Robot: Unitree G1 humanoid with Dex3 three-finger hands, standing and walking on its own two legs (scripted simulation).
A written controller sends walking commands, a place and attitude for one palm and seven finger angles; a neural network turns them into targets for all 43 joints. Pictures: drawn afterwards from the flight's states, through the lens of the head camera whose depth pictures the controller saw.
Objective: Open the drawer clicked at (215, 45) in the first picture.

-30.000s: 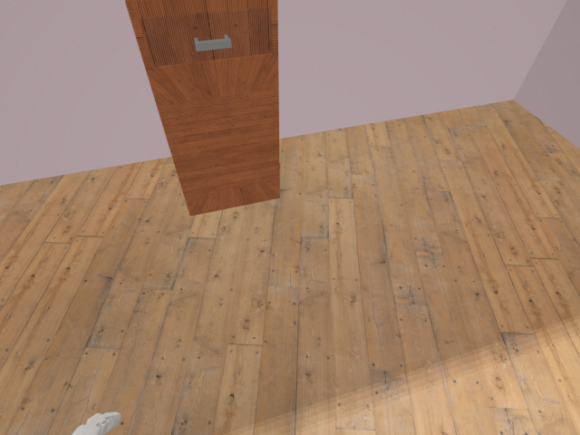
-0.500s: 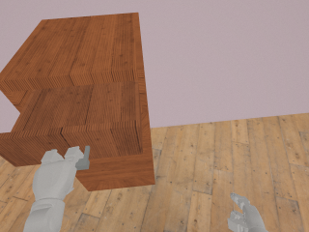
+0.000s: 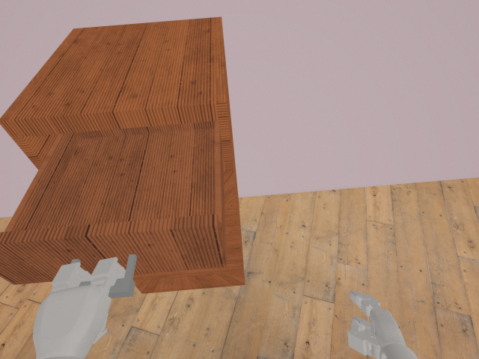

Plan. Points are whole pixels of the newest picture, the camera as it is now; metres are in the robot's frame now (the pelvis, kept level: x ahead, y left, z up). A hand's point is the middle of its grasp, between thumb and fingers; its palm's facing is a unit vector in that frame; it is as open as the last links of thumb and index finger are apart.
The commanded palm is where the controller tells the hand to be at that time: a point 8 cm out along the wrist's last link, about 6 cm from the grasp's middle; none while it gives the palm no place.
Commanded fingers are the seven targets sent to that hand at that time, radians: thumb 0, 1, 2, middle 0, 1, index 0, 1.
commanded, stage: pull the drawer open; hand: left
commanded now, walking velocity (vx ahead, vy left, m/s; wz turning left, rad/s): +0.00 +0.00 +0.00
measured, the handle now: (99, 276) +0.23 +0.25 +0.05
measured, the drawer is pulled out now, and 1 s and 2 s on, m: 0.25 0.30 0.30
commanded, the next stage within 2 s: open the thumb to release the handle in 0.70 s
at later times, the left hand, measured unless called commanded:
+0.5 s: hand out of the picture +0.12 +0.23 +0.03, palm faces -0.01 -0.11 -0.99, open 6.1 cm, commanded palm +0.07 +0.24 +0.08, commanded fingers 0.00 0.90 0.90 -0.40 -1.35 -0.40 -1.35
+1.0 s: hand out of the picture +0.12 +0.23 +0.03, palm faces +0.06 -0.10 -0.99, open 6.5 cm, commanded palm +0.09 +0.24 +0.08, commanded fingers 0.00 0.13 0.57 -0.34 -1.27 -0.34 -1.27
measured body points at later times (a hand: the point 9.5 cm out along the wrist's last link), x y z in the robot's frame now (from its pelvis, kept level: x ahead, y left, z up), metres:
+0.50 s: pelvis -0.01 -0.01 -0.01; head +0.00 -0.04 +0.44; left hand +0.12 +0.23 +0.08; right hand +0.20 -0.23 -0.10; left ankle +0.00 +0.10 -0.70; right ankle -0.06 -0.10 -0.70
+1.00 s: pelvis -0.02 -0.01 -0.01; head +0.00 -0.05 +0.44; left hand +0.11 +0.23 +0.08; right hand +0.20 -0.22 -0.11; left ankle +0.00 +0.10 -0.70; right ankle -0.06 -0.10 -0.70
